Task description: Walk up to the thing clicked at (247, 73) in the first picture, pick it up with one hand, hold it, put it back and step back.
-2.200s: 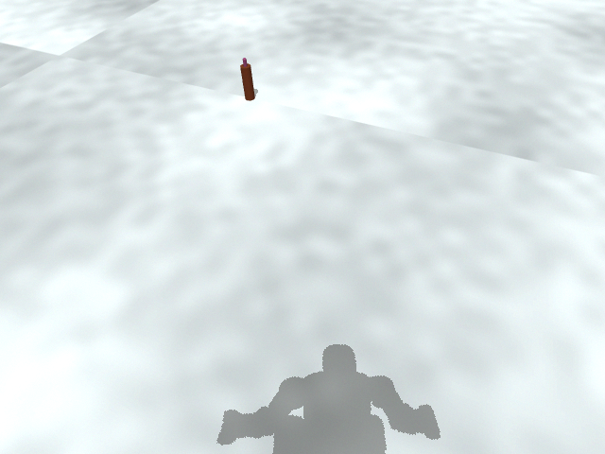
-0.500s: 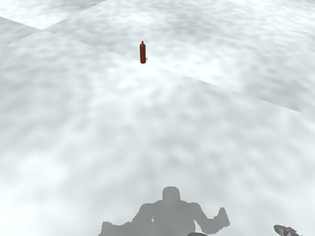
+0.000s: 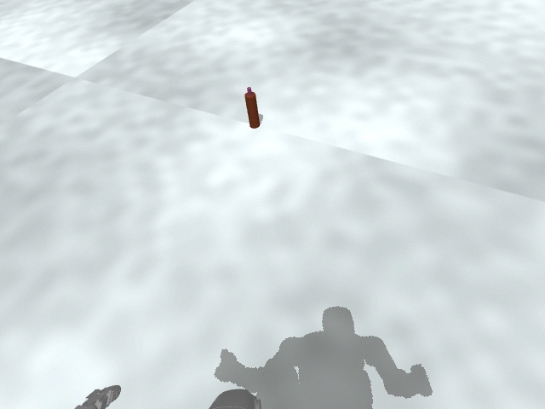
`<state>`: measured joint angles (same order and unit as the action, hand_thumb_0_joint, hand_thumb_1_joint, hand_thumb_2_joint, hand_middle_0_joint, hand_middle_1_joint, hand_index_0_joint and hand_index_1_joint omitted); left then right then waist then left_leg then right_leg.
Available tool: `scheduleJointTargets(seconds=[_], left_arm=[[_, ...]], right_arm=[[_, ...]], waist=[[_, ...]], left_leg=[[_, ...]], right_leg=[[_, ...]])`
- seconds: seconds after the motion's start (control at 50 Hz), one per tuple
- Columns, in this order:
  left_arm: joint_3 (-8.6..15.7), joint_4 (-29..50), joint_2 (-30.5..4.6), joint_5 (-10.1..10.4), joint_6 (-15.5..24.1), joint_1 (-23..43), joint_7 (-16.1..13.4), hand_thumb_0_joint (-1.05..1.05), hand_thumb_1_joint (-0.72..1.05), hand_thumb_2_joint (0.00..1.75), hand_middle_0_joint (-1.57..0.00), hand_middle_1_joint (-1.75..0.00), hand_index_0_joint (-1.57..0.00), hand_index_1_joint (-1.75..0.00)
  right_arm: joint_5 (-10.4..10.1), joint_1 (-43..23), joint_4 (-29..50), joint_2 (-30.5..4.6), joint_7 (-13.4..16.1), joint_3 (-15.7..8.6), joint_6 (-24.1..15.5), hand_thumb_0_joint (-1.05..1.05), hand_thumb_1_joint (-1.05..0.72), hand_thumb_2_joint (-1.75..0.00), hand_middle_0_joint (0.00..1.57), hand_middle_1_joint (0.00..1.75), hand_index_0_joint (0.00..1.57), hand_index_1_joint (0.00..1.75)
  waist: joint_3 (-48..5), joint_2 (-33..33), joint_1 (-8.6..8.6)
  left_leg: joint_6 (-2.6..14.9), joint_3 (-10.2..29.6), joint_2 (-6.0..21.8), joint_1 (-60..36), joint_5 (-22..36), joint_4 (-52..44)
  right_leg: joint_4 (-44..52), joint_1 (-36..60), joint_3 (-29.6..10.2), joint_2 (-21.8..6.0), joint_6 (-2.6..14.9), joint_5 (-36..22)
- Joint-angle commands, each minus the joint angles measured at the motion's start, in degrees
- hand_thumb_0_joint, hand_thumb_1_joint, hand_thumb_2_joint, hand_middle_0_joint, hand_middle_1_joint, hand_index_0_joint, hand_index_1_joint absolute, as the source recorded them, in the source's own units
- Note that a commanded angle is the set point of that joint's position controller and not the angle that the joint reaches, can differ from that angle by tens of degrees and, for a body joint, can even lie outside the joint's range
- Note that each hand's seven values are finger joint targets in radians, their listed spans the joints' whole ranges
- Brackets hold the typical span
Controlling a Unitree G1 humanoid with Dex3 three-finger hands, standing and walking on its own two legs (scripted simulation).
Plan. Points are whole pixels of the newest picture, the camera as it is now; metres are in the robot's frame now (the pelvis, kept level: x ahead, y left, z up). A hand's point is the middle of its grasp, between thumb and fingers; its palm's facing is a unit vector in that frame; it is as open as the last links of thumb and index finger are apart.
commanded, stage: walk up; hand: left
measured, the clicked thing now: (252, 107) +1.71 +0.20 -0.64
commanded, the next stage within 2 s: none
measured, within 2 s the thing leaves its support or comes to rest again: neither
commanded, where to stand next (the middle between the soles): +1.37 +0.00 m, yaw +0 degrees
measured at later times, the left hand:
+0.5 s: hand (147, 281) +0.38 +0.30 -0.14, palm faces -0.08 -0.94 -0.32, open 7.4 cm
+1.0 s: hand (185, 190) +0.61 +0.25 -0.12, palm faces -0.01 -0.93 -0.37, open 7.4 cm
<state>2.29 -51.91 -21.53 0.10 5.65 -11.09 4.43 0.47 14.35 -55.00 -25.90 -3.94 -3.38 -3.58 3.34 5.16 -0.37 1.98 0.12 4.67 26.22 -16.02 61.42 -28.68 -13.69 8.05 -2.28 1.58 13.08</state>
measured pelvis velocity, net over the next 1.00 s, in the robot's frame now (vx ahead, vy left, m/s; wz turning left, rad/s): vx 0.56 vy -0.02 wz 0.01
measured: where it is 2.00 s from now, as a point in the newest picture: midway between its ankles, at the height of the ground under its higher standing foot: (294, 214)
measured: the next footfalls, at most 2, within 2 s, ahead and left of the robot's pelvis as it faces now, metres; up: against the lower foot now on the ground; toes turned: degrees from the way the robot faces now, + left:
left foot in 0.24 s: +0.34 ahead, +0.14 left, +0.00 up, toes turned +7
right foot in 0.70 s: +0.58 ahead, -0.14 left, +0.00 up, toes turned -7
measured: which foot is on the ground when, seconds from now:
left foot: up 0.00-0.22, down 0.24-0.72, up 0.74-1.00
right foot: down 0.00-0.26, up 0.28-0.68, down 0.70-1.00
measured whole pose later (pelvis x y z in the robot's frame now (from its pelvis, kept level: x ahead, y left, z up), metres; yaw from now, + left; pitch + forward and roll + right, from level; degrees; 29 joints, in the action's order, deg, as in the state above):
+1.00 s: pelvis +0.56 -0.02 +0.01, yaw +1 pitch -2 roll -1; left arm 2.4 -51.0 -22.8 -0.5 5.2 -16.5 3.9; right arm 1.3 13.9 -53.2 -25.2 -4.9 -3.6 -2.7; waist 3.6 3.0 -1.4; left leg 0.0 -1.0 6.4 30.5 -12.1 44.5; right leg -24.6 -8.1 7.0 -1.6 1.4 14.9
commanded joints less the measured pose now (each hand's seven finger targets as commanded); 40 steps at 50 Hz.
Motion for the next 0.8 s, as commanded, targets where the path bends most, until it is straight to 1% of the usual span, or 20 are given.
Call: scheduleJointTargets(seconds=[0.0, 0.12, 0.16, 0.2, 0.22, 0.24, 0.26, 0.28, 0.34, 0.4, 0.46, 0.52, 0.58, 0.62, 0.66, 0.68, 0.7, 0.72, 0.74, 0.78], left_arm=[[5.3, 4.4, -18.4, -0.2, 2.0, 0.4, -1.6, 0.00, 0.90, 0.90, -0.20, -0.30, -0.20, -0.30], [5.3, 3.7, -19.0, -0.7, 1.6, -3.0, -0.9, 0.00, 0.90, 0.90, -0.20, -0.30, -0.20, -0.30], [5.4, 4.1, -20.0, -0.8, 1.1, -1.6, -1.1, 0.00, 0.90, 0.90, -0.20, -0.30, -0.20, -0.30], [4.5, 4.2, -18.1, -0.5, 0.5, -2.4, -1.7, 0.00, 0.90, 0.90, -0.20, -0.30, -0.20, -0.30], [3.0, 4.6, -14.5, -0.3, 0.2, -4.9, -2.0, 0.00, 0.90, 0.90, -0.20, -0.30, -0.20, -0.30], [1.7, 5.4, -9.9, 0.7, 0.0, -7.9, -2.0, 0.00, 0.90, 0.90, -0.20, -0.30, -0.20, -0.30], [2.8, 4.7, -17.0, 0.9, -0.1, -7.6, -2.9, 0.00, 0.90, 0.90, -0.20, -0.30, -0.20, -0.30], [2.4, 3.8, -18.7, 0.7, 0.1, -4.1, -3.0, 0.00, 0.90, 0.90, -0.20, -0.30, -0.20, -0.30], [2.6, 1.4, -16.1, 0.9, 0.1, -7.3, -2.2, 0.00, 0.90, 0.90, -0.20, -0.30, -0.20, -0.30], [2.6, 1.6, -14.8, 0.1, -0.9, -7.2, -0.7, 0.00, 0.90, 0.90, -0.20, -0.30, -0.20, -0.30], [2.7, 3.9, -14.0, -0.6, -1.3, -1.5, 0.6, 0.00, 0.90, 0.90, -0.20, -0.30, -0.20, -0.30], [3.3, 4.5, -13.3, -0.7, -1.2, 2.4, 1.4, 0.00, 0.90, 0.90, -0.20, -0.30, -0.20, -0.30], [3.9, 3.6, -13.2, -0.6, -1.1, 3.1, 1.3, 0.00, 0.90, 0.90, -0.20, -0.30, -0.20, -0.30], [4.2, 2.8, -13.5, -0.5, -1.0, 1.9, 1.1, 0.00, 0.90, 0.90, -0.20, -0.30, -0.20, -0.30], [5.7, 0.3, -16.3, -0.8, -0.2, -8.0, 0.0, 0.00, 0.90, 0.90, -0.20, -0.30, -0.20, -0.30], [7.4, -0.3, -21.1, -1.2, 0.2, -14.4, -1.0, 0.00, 0.90, 0.90, -0.20, -0.30, -0.20, -0.30], [7.7, 1.0, -25.4, -0.7, 0.4, -14.5, -1.6, 0.00, 0.90, 0.90, -0.20, -0.30, -0.20, -0.30], [7.2, 1.9, -24.4, 0.4, 0.2, -11.4, -1.8, 0.00, 0.90, 0.90, -0.20, -0.30, -0.20, -0.30], [6.5, 2.4, -22.1, 0.9, 0.2, -8.4, -2.0, 0.00, 0.90, 0.90, -0.20, -0.30, -0.20, -0.30], [5.5, 3.6, -18.7, 0.5, 0.3, -3.7, -2.3, 0.00, 0.90, 0.90, -0.20, -0.30, -0.20, -0.30]], right_arm=[[0.3, -1.2, 5.0, -10.0, -1.1, -3.3, -1.0, 0.00, -0.90, -0.90, 0.20, 0.30, 0.20, 0.30], [0.4, -9.7, 7.7, -7.7, -2.2, -3.3, -1.5, 0.00, -0.90, -0.90, 0.20, 0.30, 0.20, 0.30], [0.3, -7.5, 7.1, -8.3, -2.1, -3.8, -1.5, 0.00, -0.90, -0.90, 0.20, 0.30, 0.20, 0.30], [1.3, 1.8, 4.4, -10.9, -1.2, -5.0, -1.7, 0.00, -0.90, -0.90, 0.20, 0.30, 0.20, 0.30], [2.5, 11.2, 2.3, -14.7, -0.2, -6.5, -2.0, 0.00, -0.90, -0.90, 0.20, 0.30, 0.20, 0.30], [2.4, 13.0, 3.8, -19.8, 0.9, -7.8, -2.4, 0.00, -0.90, -0.90, 0.20, 0.30, 0.20, 0.30], [-0.2, 10.8, 5.6, -21.4, 1.0, -8.2, -2.5, 0.00, -0.90, -0.90, 0.20, 0.30, 0.20, 0.30], [-1.1, 7.9, 5.4, -18.9, 1.4, -7.7, -2.2, 0.00, -0.90, -0.90, 0.20, 0.30, 0.20, 0.30], [-1.4, 2.0, 7.4, -13.0, 2.0, -4.5, -2.9, 0.00, -0.90, -0.90, 0.20, 0.30, 0.20, 0.30], [-0.8, 0.3, 8.6, -12.5, 1.8, -4.0, -3.7, 0.00, -0.90, -0.90, 0.20, 0.30, 0.20, 0.30], [-0.6, -0.2, 9.2, -14.0, 1.5, -4.4, -4.0, 0.00, -0.90, -0.90, 0.20, 0.30, 0.20, 0.30], [-0.6, 0.3, 8.8, -13.8, 1.1, -4.3, -3.9, 0.00, -0.90, -0.90, 0.20, 0.30, 0.20, 0.30], [-0.7, 0.3, 8.7, -13.9, 1.2, -4.4, -3.4, 0.00, -0.90, -0.90, 0.20, 0.30, 0.20, 0.30], [-0.5, 0.0, 8.7, -14.1, 1.6, -4.5, -3.0, 0.00, -0.90, -0.90, 0.20, 0.30, 0.20, 0.30], [0.1, 0.8, 8.7, -11.2, 1.8, -3.2, -2.8, 0.00, -0.90, -0.90, 0.20, 0.30, 0.20, 0.30], [-0.1, 5.5, 9.3, -6.5, 1.7, -1.7, -2.9, 0.00, -0.90, -0.90, 0.20, 0.30, 0.20, 0.30], [-0.8, 5.6, 9.6, -7.8, 1.9, -1.8, -2.7, 0.00, -0.90, -0.90, 0.20, 0.30, 0.20, 0.30], [-0.3, 2.2, 8.2, -12.0, 2.5, -2.7, -2.1, 0.00, -0.90, -0.90, 0.20, 0.30, 0.20, 0.30], [-1.0, 1.6, 7.1, -12.1, 2.4, -2.7, -2.0, 0.00, -0.90, -0.90, 0.20, 0.30, 0.20, 0.30], [-1.2, 3.3, 5.5, -11.0, 1.7, -2.4, -1.8, 0.00, -0.90, -0.90, 0.20, 0.30, 0.20, 0.30]], waist=[[0.0, -11.9, -0.59], [-0.7, -10.0, -2.61], [-1.5, -9.5, -0.59], [-6.2, -2.6, 4.08], [-12.1, 6.0, 8.00], [-14.8, 16.8, 7.25], [-17.1, 6.8, 7.59], [-12.1, -0.9, 6.84], [-4.7, 0.5, 1.50], [-3.4, 1.2, 0.30], [-0.6, 1.9, 1.53], [0.2, 1.6, 1.88], [-1.3, 0.5, 1.19], [-1.4, -0.8, -0.30], [-7.5, -8.7, -5.66], [-12.8, -21.9, -7.30], [-10.8, -23.6, -6.71], [-8.1, -14.8, -6.63], [-4.8, -11.3, -4.93], [-2.4, -13.3, -1.79]], left_leg=[[-2.37, 1.2, 3.8, 7.9, 2.9, -11.6], [-1.78, -4.7, 0.3, -2.6, 13.8, -28.4], [-0.67, -5.5, -0.2, -8.4, 11.7, -28.7], [1.64, -6.1, -2.6, -20.9, 5.7, -31.7], [5.15, 2.6, 2.1, -33.8, -2.9, -33.6], [9.39, 30.3, 17.3, -43.5, -10.1, -39.9], [15.31, 41.3, 21.9, -43.2, -11.9, -45.5], [13.90, 32.8, 20.0, -37.4, -7.1, -45.2], [10.09, 12.3, 13.9, -22.9, 12.3, -44.9], [10.42, 5.6, 12.4, -18.3, 13.6, -47.1], [11.73, 3.6, 12.1, -17.3, 5.8, -50.2], [9.29, 0.8, 9.3, -15.9, 2.6, -50.3], [7.90, -0.3, 9.7, -15.0, 5.2, -46.9], [7.16, -0.3, 10.1, -12.8, 3.4, -42.5], [4.35, -5.6, 4.7, -10.0, 14.5, -20.9], [1.94, -7.6, -1.0, -0.6, 3.5, -3.0], [0.15, -4.8, -6.6, 12.9, -12.9, 6.2], [0.15, 1.3, -2.1, 13.2, -12.2, 10.6], [0.40, 5.0, -0.3, 11.8, -6.8, 10.2], [0.53, 3.3, 1.6, 8.9, -2.7, 3.9]], right_leg=[[20.4, 3.1, -12.5, -14.6, 11.52, 8.8], [16.8, 3.7, -5.4, -10.6, 8.53, 0.4], [13.4, 2.7, -5.7, -12.6, 8.64, -1.6], [-4.2, 1.2, -1.7, -9.3, 6.63, -15.3], [-22.3, -7.6, -0.6, -5.9, 4.28, -11.9], [-37.3, -23.5, -2.7, 3.5, 1.24, 14.9], [-42.4, -27.6, -10.5, 3.0, 2.11, 16.6], [-44.4, -27.8, -14.3, -0.2, 2.06, 11.6], [-36.7, -21.3, -13.3, -4.5, 0.80, 6.2], [-28.5, -18.0, -10.8, -5.7, -1.29, 4.5], [-18.8, -19.6, -8.1, -6.6, -1.85, -0.1], [-9.3, -15.5, -5.8, -5.2, -1.10, -9.2], [-6.1, -8.2, -4.4, -3.3, -0.26, -10.8], [-5.4, -2.6, -3.7, -2.5, 0.35, -8.0], [-1.5, 13.1, -3.4, -0.5, 2.29, -1.0], [3.9, 22.8, -19.6, -11.1, 4.16, 10.8], [14.6, 26.9, -44.6, -23.3, 10.15, 14.2], [14.8, 20.9, -44.8, -24.3, 13.25, 14.1], [15.0, 15.2, -36.3, -21.2, 11.76, 11.0], [14.9, 8.5, -24.4, -15.9, 10.41, 6.3]])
